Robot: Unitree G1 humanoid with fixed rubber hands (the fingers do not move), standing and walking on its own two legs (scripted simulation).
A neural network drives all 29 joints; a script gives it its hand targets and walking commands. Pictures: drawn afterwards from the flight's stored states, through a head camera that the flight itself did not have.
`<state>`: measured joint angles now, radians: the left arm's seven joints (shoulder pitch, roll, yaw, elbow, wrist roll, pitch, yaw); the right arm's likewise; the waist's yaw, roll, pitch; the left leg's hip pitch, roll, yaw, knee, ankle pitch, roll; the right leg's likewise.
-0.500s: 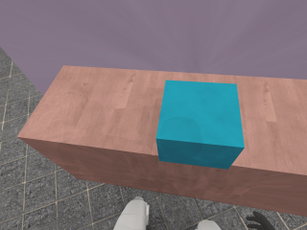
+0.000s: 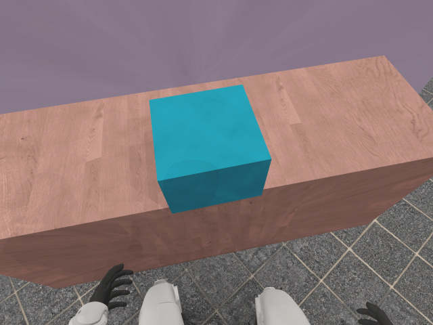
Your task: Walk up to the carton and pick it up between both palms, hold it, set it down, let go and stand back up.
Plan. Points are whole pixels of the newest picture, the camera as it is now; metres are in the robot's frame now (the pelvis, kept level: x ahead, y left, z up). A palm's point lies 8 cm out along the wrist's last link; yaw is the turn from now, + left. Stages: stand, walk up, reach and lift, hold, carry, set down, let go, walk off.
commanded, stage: walk up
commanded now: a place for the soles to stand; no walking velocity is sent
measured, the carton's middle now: (207, 149) +0.48 +0.04 -0.05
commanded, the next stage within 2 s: none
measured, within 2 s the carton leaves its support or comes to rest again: neither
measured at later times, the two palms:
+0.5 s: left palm out of the picture +0.05 +0.22 -0.10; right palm out of the picture +0.09 -0.24 -0.09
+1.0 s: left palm out of the picture +0.04 +0.21 -0.10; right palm (385, 316) +0.13 -0.28 -0.08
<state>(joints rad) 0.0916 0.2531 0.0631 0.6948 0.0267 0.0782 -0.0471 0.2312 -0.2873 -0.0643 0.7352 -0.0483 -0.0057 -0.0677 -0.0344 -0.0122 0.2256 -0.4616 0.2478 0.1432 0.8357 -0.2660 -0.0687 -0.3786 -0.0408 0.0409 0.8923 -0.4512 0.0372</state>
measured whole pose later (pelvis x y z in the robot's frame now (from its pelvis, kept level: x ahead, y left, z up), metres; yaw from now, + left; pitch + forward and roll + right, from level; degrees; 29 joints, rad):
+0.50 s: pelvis +0.01 -0.02 +0.03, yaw +9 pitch -3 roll +0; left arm 0.23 0.21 0.00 0.85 0.03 0.00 0.01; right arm 0.32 -0.17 -0.02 0.82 -0.01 -0.02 0.00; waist 0.00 -0.02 0.05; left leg -0.28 -0.03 -0.01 0.71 -0.38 0.03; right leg -0.28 -0.05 -0.08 0.68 -0.33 0.01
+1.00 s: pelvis +0.02 -0.05 +0.03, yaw +14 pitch -1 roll -1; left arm 0.19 0.25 -0.01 0.91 0.04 0.02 0.00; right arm 0.30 -0.20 -0.01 0.84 -0.01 -0.03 -0.04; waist -0.01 -0.02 0.06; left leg -0.29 -0.02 -0.11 0.68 -0.37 -0.02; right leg -0.25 -0.01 -0.15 0.63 -0.36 -0.03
